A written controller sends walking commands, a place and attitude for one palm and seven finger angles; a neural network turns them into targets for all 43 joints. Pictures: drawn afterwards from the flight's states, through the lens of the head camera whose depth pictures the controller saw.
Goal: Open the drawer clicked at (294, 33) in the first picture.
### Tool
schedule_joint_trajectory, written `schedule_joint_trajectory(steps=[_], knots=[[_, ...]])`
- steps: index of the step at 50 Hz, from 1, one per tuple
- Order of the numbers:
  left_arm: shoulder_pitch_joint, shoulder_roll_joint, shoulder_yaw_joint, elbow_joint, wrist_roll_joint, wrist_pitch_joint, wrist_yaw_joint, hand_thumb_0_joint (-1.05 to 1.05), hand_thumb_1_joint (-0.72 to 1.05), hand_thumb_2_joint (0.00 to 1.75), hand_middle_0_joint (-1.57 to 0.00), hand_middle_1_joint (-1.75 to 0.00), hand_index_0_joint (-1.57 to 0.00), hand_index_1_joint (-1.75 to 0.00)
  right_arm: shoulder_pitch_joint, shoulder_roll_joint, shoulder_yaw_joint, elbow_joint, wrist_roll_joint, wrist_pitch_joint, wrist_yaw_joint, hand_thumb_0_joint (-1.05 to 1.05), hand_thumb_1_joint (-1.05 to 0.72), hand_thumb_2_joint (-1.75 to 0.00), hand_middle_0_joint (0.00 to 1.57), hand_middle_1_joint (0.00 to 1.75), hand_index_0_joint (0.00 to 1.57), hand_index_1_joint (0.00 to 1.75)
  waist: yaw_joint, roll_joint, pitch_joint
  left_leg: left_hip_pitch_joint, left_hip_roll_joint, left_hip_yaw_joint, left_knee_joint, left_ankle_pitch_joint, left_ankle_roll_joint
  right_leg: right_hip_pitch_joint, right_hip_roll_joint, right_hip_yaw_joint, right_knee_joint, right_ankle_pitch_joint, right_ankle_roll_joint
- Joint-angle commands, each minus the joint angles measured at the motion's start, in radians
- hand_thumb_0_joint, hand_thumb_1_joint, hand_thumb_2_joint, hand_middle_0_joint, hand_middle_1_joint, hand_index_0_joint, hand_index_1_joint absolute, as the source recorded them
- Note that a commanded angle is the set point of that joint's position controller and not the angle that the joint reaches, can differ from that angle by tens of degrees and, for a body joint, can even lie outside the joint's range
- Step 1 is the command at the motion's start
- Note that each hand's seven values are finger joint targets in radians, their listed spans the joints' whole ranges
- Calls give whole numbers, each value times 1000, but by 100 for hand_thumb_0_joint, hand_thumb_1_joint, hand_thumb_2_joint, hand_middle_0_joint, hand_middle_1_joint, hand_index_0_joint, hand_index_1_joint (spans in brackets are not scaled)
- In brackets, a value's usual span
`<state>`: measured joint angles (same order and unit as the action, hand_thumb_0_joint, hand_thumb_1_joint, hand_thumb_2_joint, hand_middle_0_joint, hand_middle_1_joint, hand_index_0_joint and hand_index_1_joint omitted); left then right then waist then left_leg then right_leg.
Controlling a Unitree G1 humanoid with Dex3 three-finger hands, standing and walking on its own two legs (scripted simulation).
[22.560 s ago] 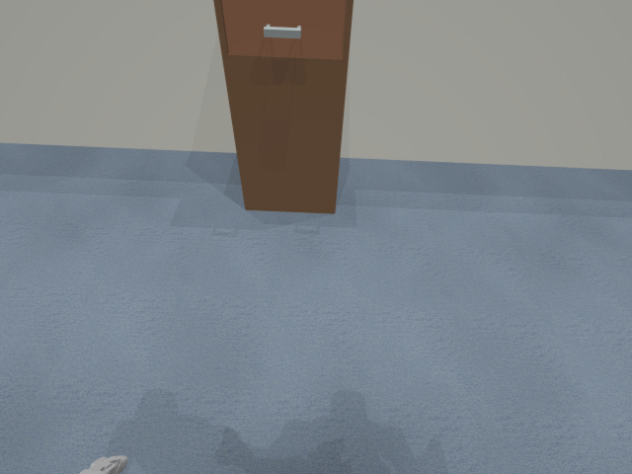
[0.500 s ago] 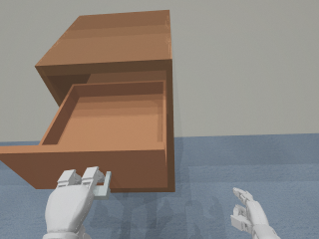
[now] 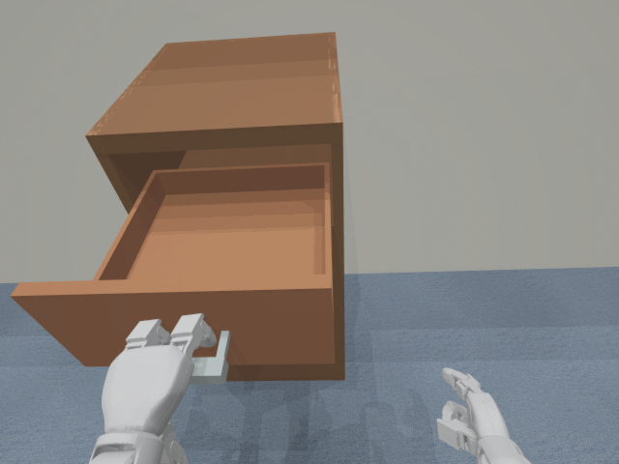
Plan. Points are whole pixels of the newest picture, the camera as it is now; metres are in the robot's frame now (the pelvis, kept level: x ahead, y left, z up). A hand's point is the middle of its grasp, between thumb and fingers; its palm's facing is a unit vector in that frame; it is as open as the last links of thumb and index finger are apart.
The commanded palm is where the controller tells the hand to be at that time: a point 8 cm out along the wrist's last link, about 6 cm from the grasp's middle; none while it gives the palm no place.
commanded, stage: lift the hand off the handle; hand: left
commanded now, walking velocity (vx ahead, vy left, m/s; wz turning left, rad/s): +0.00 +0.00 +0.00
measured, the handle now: (183, 354) +0.22 +0.20 +0.05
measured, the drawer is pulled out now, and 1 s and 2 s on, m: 0.29 0.29 0.29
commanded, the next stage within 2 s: draw the hand back to the body in 1.08 s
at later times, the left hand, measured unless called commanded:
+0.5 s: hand (150, 361) +0.18 +0.20 +0.12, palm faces +0.13 -0.15 -0.98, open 13.3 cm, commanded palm +0.14 +0.20 +0.19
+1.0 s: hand (125, 291) +0.21 +0.21 +0.20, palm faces +0.26 -0.14 -0.96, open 13.8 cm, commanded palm +0.15 +0.21 +0.25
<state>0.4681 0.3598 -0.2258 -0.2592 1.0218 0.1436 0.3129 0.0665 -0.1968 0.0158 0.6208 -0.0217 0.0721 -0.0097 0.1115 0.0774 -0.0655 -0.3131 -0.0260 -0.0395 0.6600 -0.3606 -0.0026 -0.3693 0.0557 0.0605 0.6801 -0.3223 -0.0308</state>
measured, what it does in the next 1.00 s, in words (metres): stands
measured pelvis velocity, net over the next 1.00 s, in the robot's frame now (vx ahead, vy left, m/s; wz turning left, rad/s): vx -0.01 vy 0.00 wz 0.01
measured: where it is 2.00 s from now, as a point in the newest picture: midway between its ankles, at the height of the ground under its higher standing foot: outside the picture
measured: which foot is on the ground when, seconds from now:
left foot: down 0.00-1.00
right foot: down 0.00-1.00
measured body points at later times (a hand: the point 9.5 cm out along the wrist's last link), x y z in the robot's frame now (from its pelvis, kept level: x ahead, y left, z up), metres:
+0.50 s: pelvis +0.00 +0.01 +0.01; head -0.03 -0.04 +0.46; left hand +0.17 +0.21 +0.17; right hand +0.25 -0.16 -0.06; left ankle -0.01 +0.13 -0.72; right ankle +0.02 -0.10 -0.72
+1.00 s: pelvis -0.01 +0.00 +0.02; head -0.05 -0.06 +0.46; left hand +0.19 +0.21 +0.25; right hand +0.25 -0.18 -0.05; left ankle -0.01 +0.13 -0.72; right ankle +0.02 -0.10 -0.72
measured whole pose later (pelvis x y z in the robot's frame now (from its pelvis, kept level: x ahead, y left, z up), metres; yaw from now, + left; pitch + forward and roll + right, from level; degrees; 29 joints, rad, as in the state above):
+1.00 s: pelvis -0.01 +0.00 +0.02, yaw +0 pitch -5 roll +1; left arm 0.20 0.50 -0.06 -0.56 0.83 0.32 -0.05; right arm 0.01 -0.25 0.06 0.60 0.04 0.14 0.03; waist 0.11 0.13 -0.01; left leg -0.11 -0.02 -0.05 0.43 -0.23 0.00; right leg -0.16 0.05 0.06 0.46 -0.20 -0.03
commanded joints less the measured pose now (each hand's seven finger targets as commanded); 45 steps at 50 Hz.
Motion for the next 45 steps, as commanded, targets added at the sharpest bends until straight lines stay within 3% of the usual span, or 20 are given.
schedule_joint_trajectory(steps=[1,2,8,13,17,18,22,23,27,28,32,33,34,36,37,38,40,42,43,45], knots=[[-155,134,186,-334,11,17,54,0,-50,30,-30,-120,-30,-120,-209,-88,-26,-185,4,-56,-5,0,-90,-90,20,30,20,30,14,-37,-95,61,-16,27,-113,185,28,71,-22,24,-186,59,-16],[-149,162,219,-336,7,21,51,0,-50,30,-30,-120,-30,-120,-210,-91,-26,-187,7,-56,-5,0,-90,-90,20,30,20,30,14,-32,-91,69,-10,25,-117,190,24,76,-20,28,-196,53,-19],[-185,98,127,-387,2,41,-8,0,-50,30,-30,-120,-30,-120,-221,-94,-21,-189,14,-45,17,0,-90,-90,20,30,20,30,9,-23,-70,101,2,21,-164,209,27,99,-18,-2,-210,54,-17],[-261,112,110,-428,6,63,-59,0,-50,30,-30,-120,-30,-120,-232,-95,-12,-193,19,-40,18,0,-90,-90,20,30,20,30,15,-40,-97,131,8,21,-197,220,34,152,-23,-15,-228,67,-12],[-299,171,157,-477,-5,57,-80,0,-50,30,-30,-120,-30,-120,-248,-106,-10,-198,26,-38,11,0,-90,-90,20,30,20,30,15,-16,-95,152,16,16,-213,235,30,181,-20,2,-249,94,-14],[-303,139,127,-491,1,53,-85,0,-50,30,-30,-120,-30,-120,-245,-96,-5,-197,23,-43,15,0,-90,-90,20,30,20,30,20,-20,-110,163,11,21,-211,255,33,185,-25,-10,-246,97,-13],[-294,188,181,-516,-29,57,-103,0,-50,30,-30,-120,-30,-120,-261,-108,-6,-199,32,-37,14,0,-90,-90,20,30,20,30,20,6,-94,169,20,12,-230,276,26,220,-20,4,-265,143,-15],[-303,153,143,-521,-20,59,-112,0,-50,30,-30,-120,-30,-120,-257,-96,4,-197,29,-40,20,0,-90,-90,20,30,20,30,25,-20,-106,176,15,17,-231,294,29,220,-28,-13,-263,141,-12],[-334,211,202,-526,-49,79,-138,0,-50,30,-30,-120,-30,-120,-281,-107,2,-194,39,-29,19,0,-90,-90,20,30,20,30,17,-7,-60,165,25,13,-259,259,22,237,-24,-1,-285,130,-9],[-349,166,151,-524,-38,83,-151,0,-50,30,-30,-120,-30,-120,-283,-93,12,-192,35,-32,27,0,-90,-90,20,30,20,30,24,-17,-79,173,16,20,-263,275,27,242,-31,-16,-286,124,-7],[-389,286,266,-558,-77,97,-171,0,-50,30,-30,-120,-30,-120,-295,-116,8,-195,45,-19,17,0,-90,-90,20,30,20,30,21,8,-86,172,24,18,-275,269,23,290,-28,8,-297,159,-2],[-392,241,225,-541,-56,100,-180,0,-50,30,-30,-120,-30,-120,-301,-96,17,-193,39,-23,23,0,-90,-90,20,30,20,30,32,-25,-103,182,15,25,-273,284,25,282,-35,-3,-302,136,-1],[-402,232,210,-516,-67,97,-191,0,-50,30,-30,-120,-30,-120,-296,-97,11,-174,38,-17,22,0,-90,-90,20,30,20,30,14,-21,-53,187,14,22,-287,274,24,261,-32,9,-324,120,-1],[-418,243,217,-520,-76,100,-210,0,-50,30,-30,-120,-30,-120,-297,-104,9,-179,39,-14,24,0,-90,-90,20,30,20,30,17,-30,-48,191,12,23,-291,270,26,261,-34,6,-335,120,3],[-447,292,268,-527,-103,109,-215,0,-50,30,-30,-120,-30,-120,-308,-110,11,-184,53,-17,20,0,-90,-90,20,30,20,30,9,17,-48,174,22,23,-292,238,22,275,-31,11,-325,112,2],[-441,249,227,-492,-87,122,-231,0,-50,30,-30,-120,-30,-120,-316,-94,20,-184,45,-21,26,0,-90,-90,20,30,20,30,26,-27,-70,169,8,28,-291,256,25,290,-41,1,-325,103,4],[-392,248,234,-419,-108,148,-267,0,-50,30,-30,-120,-30,-120,-307,-105,13,-165,49,3,28,0,-90,-90,20,30,20,30,15,-49,6,149,12,27,-317,239,22,268,-38,1,-342,91,8],[-421,302,300,-470,-154,161,-289,0,-50,30,-30,-120,-30,-120,-325,-117,12,-190,70,4,27,0,-90,-90,20,30,20,30,11,-14,-25,134,24,34,-313,222,21,300,-35,2,-319,115,12],[-421,248,246,-463,-143,168,-306,0,-50,30,-30,-120,-30,-120,-329,-102,23,-201,62,1,34,0,-90,-90,20,30,20,30,26,-46,-61,131,9,44,-303,245,26,325,-46,-9,-310,123,16],[-377,278,285,-441,-168,172,-324,0,-50,30,-30,-120,-30,-120,-309,-114,15,-192,63,15,33,0,-90,-90,20,30,20,30,18,-80,-20,118,13,44,-312,234,25,309,-45,-7,-321,120,23]])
